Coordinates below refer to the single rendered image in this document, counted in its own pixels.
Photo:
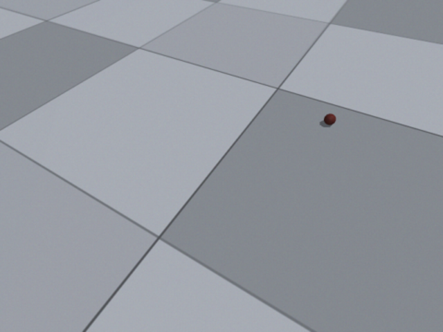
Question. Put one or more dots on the ball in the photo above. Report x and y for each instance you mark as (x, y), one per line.
(330, 119)

